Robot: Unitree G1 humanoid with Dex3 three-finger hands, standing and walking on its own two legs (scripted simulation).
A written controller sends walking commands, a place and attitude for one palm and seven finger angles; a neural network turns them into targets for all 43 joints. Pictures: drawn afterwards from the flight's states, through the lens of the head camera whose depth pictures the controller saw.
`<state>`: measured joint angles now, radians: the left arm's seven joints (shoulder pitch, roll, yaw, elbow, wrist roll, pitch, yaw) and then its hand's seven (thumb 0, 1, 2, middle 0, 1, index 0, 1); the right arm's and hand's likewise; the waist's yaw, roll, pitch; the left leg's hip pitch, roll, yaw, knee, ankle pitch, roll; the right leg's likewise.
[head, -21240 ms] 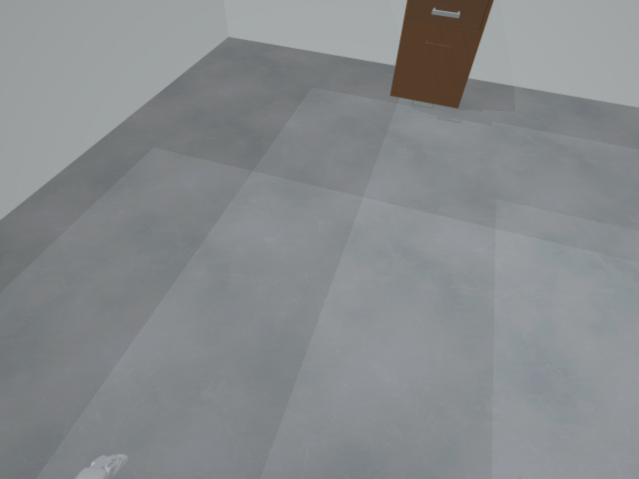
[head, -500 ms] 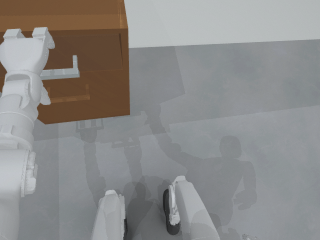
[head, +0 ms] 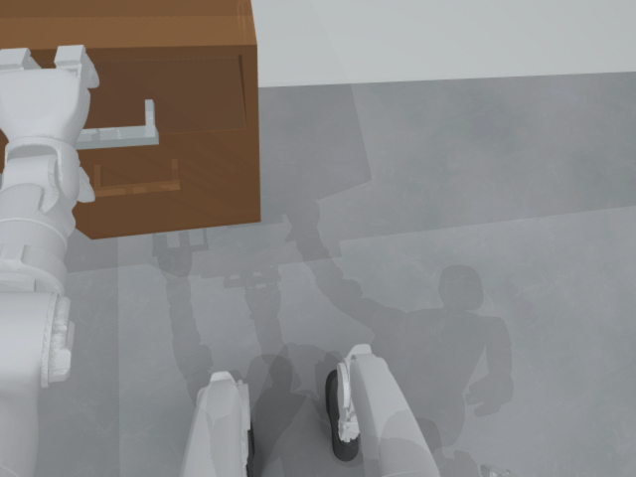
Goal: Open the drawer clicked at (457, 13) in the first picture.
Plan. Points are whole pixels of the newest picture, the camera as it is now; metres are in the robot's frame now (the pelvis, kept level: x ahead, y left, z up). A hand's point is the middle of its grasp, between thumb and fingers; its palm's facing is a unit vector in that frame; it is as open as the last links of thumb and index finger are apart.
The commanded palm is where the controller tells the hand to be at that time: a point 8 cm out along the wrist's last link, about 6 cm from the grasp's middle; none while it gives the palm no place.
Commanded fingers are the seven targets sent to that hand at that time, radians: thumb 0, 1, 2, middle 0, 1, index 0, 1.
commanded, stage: move the hooked fingers above the handle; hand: left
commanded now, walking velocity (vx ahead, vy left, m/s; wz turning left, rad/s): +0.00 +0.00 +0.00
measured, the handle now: (100, 124) +0.59 +0.25 -0.08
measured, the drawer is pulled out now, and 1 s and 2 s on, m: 0.00 0.00 0.00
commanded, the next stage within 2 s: lower the fingers behind the handle in 0.42 s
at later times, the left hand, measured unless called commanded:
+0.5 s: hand (59, 135) +0.54 +0.27 -0.03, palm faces -0.01 +0.04 -1.00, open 13.8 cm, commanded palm +0.53 +0.24 +0.02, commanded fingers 0.00 -0.50 0.30 -0.30 -1.20 -0.30 -1.20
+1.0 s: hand (73, 161) +0.52 +0.27 -0.07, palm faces -0.05 +0.02 -1.00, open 13.8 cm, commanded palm +0.53 +0.24 -0.01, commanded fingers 0.00 -0.50 0.30 -0.30 -1.20 -0.30 -1.20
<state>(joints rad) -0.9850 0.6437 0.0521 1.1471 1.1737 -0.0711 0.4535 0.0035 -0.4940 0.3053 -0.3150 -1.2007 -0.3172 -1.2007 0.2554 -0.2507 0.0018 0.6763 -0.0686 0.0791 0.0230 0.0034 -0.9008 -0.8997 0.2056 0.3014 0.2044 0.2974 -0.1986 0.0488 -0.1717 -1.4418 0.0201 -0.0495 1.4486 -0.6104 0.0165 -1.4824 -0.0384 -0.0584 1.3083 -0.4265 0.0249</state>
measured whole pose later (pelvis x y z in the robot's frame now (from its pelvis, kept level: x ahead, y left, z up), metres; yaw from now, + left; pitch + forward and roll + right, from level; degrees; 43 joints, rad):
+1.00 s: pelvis +0.00 +0.00 -0.02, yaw -1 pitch +36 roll -4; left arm -0.92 0.65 0.09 1.09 1.18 -0.11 0.45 0.00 -0.49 0.31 -0.31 -1.23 -0.32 -1.20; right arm 0.26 -0.25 0.01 0.67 -0.07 0.08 0.03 0.00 -0.90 -0.90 0.20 0.30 0.20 0.30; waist -0.17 0.05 -0.16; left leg -1.53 0.02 -0.04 1.53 -0.64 0.02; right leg -1.58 -0.03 -0.04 1.40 -0.45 0.03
